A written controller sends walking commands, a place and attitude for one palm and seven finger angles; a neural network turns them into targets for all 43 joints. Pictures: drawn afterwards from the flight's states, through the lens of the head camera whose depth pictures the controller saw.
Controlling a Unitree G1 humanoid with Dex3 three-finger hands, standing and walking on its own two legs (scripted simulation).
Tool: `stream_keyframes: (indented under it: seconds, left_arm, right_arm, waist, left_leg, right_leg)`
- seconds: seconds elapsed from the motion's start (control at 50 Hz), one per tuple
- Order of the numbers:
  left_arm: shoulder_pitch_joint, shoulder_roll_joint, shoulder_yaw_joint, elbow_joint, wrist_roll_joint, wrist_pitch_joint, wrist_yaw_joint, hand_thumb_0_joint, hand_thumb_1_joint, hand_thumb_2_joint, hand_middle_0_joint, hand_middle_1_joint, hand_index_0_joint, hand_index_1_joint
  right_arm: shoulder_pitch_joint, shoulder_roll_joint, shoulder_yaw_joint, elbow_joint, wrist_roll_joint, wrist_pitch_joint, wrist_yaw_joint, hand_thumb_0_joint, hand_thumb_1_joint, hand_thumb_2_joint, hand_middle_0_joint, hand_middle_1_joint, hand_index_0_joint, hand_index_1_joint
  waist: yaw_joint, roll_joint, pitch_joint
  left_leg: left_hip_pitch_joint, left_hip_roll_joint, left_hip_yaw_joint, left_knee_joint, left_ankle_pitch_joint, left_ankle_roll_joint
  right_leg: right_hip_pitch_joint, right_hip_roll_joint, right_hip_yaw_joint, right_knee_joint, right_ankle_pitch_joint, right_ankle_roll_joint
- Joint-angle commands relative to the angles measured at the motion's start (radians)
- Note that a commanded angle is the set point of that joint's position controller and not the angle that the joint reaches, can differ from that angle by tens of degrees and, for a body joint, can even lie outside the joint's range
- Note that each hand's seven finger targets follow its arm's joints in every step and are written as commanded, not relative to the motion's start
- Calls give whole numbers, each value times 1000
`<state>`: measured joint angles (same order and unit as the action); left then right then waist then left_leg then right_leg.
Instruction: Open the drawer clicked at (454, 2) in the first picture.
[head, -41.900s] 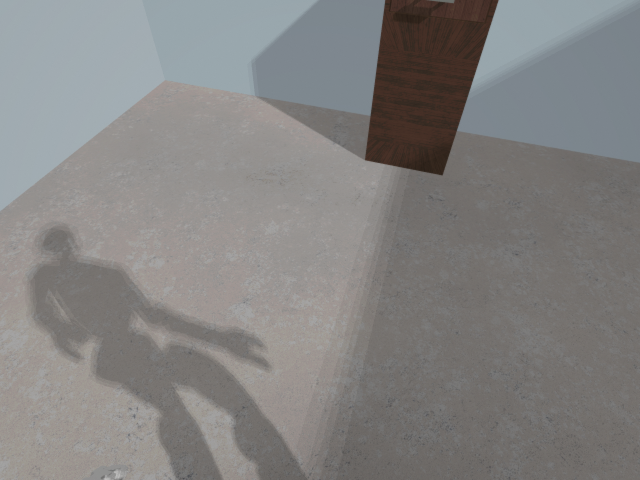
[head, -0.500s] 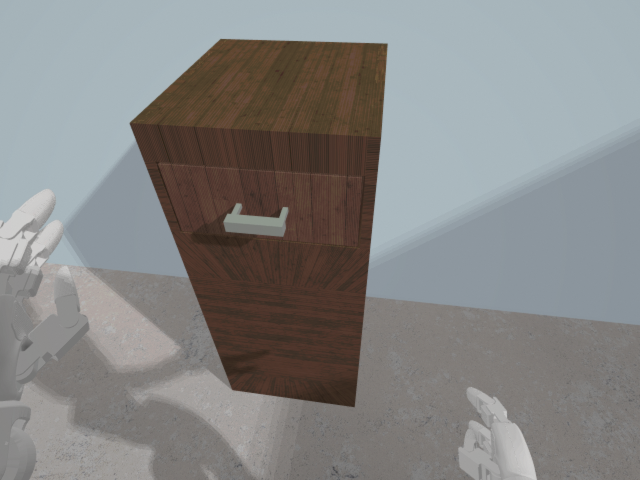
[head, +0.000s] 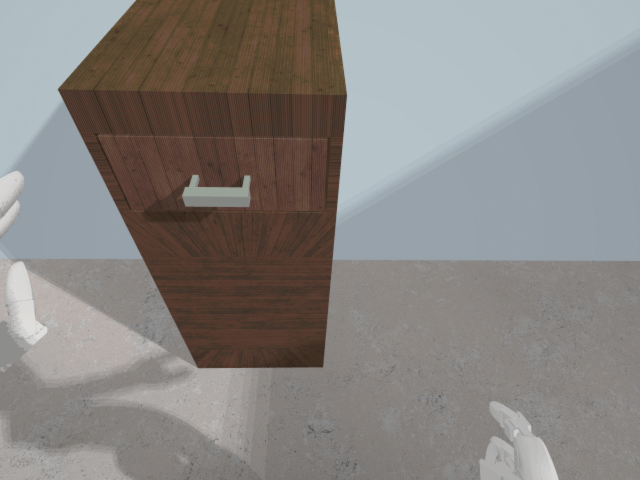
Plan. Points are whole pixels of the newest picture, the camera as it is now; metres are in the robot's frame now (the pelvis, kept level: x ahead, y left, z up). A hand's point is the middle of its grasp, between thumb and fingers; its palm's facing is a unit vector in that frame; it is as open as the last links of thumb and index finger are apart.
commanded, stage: step back with the hand held close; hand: left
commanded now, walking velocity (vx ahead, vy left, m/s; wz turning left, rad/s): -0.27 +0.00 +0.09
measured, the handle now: (219, 188) +0.55 +0.20 +0.04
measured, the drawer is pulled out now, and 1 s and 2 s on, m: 0.00 0.00 0.00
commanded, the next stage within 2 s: stop stepping back and stand still in 0.64 s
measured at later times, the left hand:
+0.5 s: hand out of the picture +0.09 +0.26 +0.21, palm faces +0.48 -0.78 -0.40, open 7.4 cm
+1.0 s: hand out of the picture +0.01 +0.26 +0.21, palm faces +0.38 -0.83 -0.40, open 7.4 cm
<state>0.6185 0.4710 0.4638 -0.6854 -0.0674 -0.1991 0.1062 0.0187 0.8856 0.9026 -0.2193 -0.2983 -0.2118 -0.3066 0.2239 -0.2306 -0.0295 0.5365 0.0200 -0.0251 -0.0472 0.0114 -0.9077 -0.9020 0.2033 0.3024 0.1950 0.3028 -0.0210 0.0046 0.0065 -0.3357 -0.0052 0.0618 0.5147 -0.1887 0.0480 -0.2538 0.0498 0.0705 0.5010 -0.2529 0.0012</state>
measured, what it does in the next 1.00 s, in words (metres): walks backwards: right foot, then left foot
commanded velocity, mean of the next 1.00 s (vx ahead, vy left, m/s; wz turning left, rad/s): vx -0.18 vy -0.02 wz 0.03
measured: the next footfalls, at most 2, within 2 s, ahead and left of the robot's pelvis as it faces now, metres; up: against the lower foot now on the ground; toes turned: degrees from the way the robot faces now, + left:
right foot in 0.72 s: -0.22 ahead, -0.04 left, +0.00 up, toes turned -4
left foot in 0.88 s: -0.07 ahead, +0.11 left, +0.00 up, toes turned -2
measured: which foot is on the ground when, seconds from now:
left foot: down 0.00-0.70, up 0.72-0.86, down 0.88-1.00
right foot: down 0.00-0.44, up 0.46-0.70, down 0.72-1.00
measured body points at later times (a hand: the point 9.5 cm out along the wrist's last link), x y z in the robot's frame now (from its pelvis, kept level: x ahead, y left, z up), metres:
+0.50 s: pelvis -0.10 +0.02 -0.02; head -0.09 +0.05 +0.43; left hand +0.06 +0.30 +0.23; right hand +0.08 -0.22 -0.09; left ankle +0.05 +0.09 -0.73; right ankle -0.04 -0.12 -0.70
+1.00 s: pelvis -0.22 +0.03 -0.01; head -0.21 +0.06 +0.44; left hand -0.02 +0.31 +0.23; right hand -0.07 -0.20 -0.08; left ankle -0.11 +0.11 -0.73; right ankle -0.26 -0.07 -0.71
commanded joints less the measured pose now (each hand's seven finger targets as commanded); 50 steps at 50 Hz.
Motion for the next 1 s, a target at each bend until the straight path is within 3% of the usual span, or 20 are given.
stream_keyframes:
  seconds: [0.0, 0.2, 0.28, 0.34, 0.38, 0.42, 0.44, 0.5, 0.62, 0.64, 0.68, 0.7, 0.76, 0.8, 0.82, 0.84, 0.86, 0.9, 0.92, 0.98]
  left_arm:
    - [-18, 113, 128, -166, -2, -68, 45, 0, 900, 900, -200, -300, -200, -300]
    - [-160, 89, 99, -184, 33, -92, 61, 0, 900, 900, -200, -300, -200, -300]
    - [-178, 116, 105, -197, 26, -96, 69, 0, 900, 900, -200, -300, -200, -300]
    - [-193, 93, 69, -182, 32, -88, 78, 0, 900, 900, -200, -300, -200, -300]
    - [-218, 120, 88, -209, 32, -92, 79, 0, 900, 900, -200, -300, -200, -300]
    - [-200, 114, 124, -227, 29, -95, 82, 0, 900, 900, -200, -300, -200, -300]
    - [-246, 141, 147, -264, 32, -96, 79, 0, 900, 900, -200, -300, -200, -300]
    - [-183, 127, 137, -205, 6, -80, 77, 0, 900, 900, -200, -300, -200, -300]
    - [-185, 131, 102, -245, -29, -60, 64, 0, 900, 900, -200, -300, -200, -300]
    - [-184, 142, 112, -237, -35, -69, 55, 0, 900, 900, -200, -300, -200, -300]
    - [-204, 224, 172, -255, -27, -103, 60, 0, 900, 900, -200, -300, -200, -300]
    - [-262, 241, 182, -281, -26, -122, 74, 0, 900, 900, -200, -300, -200, -300]
    - [-226, 142, 115, -121, 6, -67, 41, 0, 900, 900, -200, -300, -200, -300]
    - [-218, 136, 113, -89, 0, -36, 38, 0, 900, 900, -200, -300, -200, -300]
    - [-209, 127, 106, -111, -7, -31, 35, 0, 900, 900, -200, -300, -200, -300]
    - [-232, 142, 103, -175, -7, -37, 37, 0, 900, 900, -200, -300, -200, -300]
    - [-285, 132, 85, -212, -15, -53, 35, 0, 900, 900, -200, -300, -200, -300]
    - [-207, 162, 127, -223, -17, -55, 40, 0, 900, 900, -200, -300, -200, -300]
    - [-187, 170, 140, -275, -5, -59, 46, 0, 900, 900, -200, -300, -200, -300]
    - [-34, 150, 138, -328, 10, -47, 60, 0, 900, 900, -200, -300, -200, -300]
  right_arm:
    - [-97, -114, -33, -165, -4, -73, -6, 0, -900, -900, 200, 300, 200, 300]
    - [-77, -117, -24, -156, -19, -131, -21, 0, -900, -900, 200, 300, 200, 300]
    - [-57, -113, -31, -123, -18, -133, -16, 0, -900, -900, 200, 300, 200, 300]
    - [-52, -105, -25, -102, -18, -113, -13, 0, -900, -900, 200, 300, 200, 300]
    - [-63, -119, -25, -111, -17, -109, -22, 0, -900, -900, 200, 300, 200, 300]
    - [-86, -124, -18, -139, -30, -123, -28, 0, -900, -900, 200, 300, 200, 300]
    - [-69, -96, -27, -130, -40, -139, -26, 0, -900, -900, 200, 300, 200, 300]
    - [-100, -92, -47, -88, -32, -155, 5, 0, -900, -900, 200, 300, 200, 300]
    - [-131, -62, -10, -52, -32, -151, 25, 0, -900, -900, 200, 300, 200, 300]
    - [-125, -59, -9, -43, -32, -147, 28, 0, -900, -900, 200, 300, 200, 300]
    - [-99, -59, -13, -6, -22, -127, 29, 0, -900, -900, 200, 300, 200, 300]
    - [-132, -64, 11, -7, -42, -125, 21, 0, -900, -900, 200, 300, 200, 300]
    - [-122, -66, -1, -60, -2, -118, -8, 0, -900, -900, 200, 300, 200, 300]
    - [-90, -73, 17, -54, -2, -105, -30, 0, -900, -900, 200, 300, 200, 300]
    - [-78, -93, 11, -61, -1, -112, -32, 0, -900, -900, 200, 300, 200, 300]
    - [-86, -110, 3, -83, -5, -128, -26, 0, -900, -900, 200, 300, 200, 300]
    - [-78, -104, 1, -85, 1, -147, -14, 0, -900, -900, 200, 300, 200, 300]
    - [-99, -76, 8, -77, -24, -170, -12, 0, -900, -900, 200, 300, 200, 300]
    - [-109, -70, 10, -79, -33, -170, -8, 0, -900, -900, 200, 300, 200, 300]
    - [-120, -84, 2, -100, -35, -163, 5, 0, -900, -900, 200, 300, 200, 300]
  waist:
    - [20, 80, -131]
    - [9, 96, -52]
    - [1, -60, -77]
    - [-11, -105, -62]
    - [-14, 10, -30]
    - [0, 331, -76]
    - [2, 310, -116]
    - [27, 155, -159]
    - [30, 274, -201]
    - [34, 230, -204]
    - [27, -111, -143]
    - [39, -113, -92]
    - [10, -273, -29]
    - [-17, -39, -46]
    - [-18, 128, -98]
    - [7, 253, -146]
    - [8, 206, -145]
    - [0, 221, -161]
    - [7, 219, -153]
    - [27, 260, -164]
  left_leg:
    - [-32, 134, -137, -130, 26, -11]
    - [-256, 149, -201, -193, -450, 10]
    - [51, 19, -87, 135, -253, -48]
    - [131, 5, -104, 240, -198, -52]
    - [109, 69, -197, 72, -270, -31]
    - [-276, 316, -508, -380, -628, 65]
    - [-365, 360, -538, -454, -624, 75]
    - [-184, 290, -321, -324, -414, 40]
    - [-111, 191, -184, -383, -314, -88]
    - [-63, 154, -125, -286, -255, -129]
    - [86, 3, -61, 347, -166, -152]
    - [-69, -24, -67, 531, -287, -142]
    - [-171, 25, -88, 438, -210, -78]
    - [30, -12, -38, 77, -23, -65]
    - [158, 45, -125, -52, 236, -34]
    - [198, 196, -299, -132, 357, 22]
    - [162, 250, -371, -220, 209, 41]
    - [98, 284, -510, -382, -249, 16]
    - [21, 270, -475, -437, -438, -12]
    - [-126, 179, -232, -429, -475, -44]
  right_leg:
    - [59, -48, 7, 13, 136, -13]
    - [21, -29, 29, 40, -184, -26]
    - [-302, -151, 176, -220, -289, -83]
    - [-411, -219, 171, -208, -234, -108]
    - [-444, -132, 96, -81, -256, -65]
    - [-114, 57, -63, 455, -267, 6]
    - [-31, 77, -38, 728, -284, 7]
    - [-99, 57, -65, 748, -281, 4]
    - [129, 76, -200, 166, -378, -56]
    - [125, 29, -173, -55, -337, -85]
    - [-241, -374, 297, -407, -169, -211]
    - [-207, -436, 225, -324, 170, -243]
    - [-10, -296, 50, -83, 646, -148]
    - [-18, -198, -56, 32, 510, -75]
    - [-52, -125, -85, 143, 328, -20]
    - [-80, -35, -110, 238, 26, 19]
    - [-72, -8, -59, 263, -273, 12]
    - [-86, 2, -34, 352, -298, 15]
    - [-28, 3, -35, 366, -266, 4]
    - [164, 42, -163, 217, -232, -20]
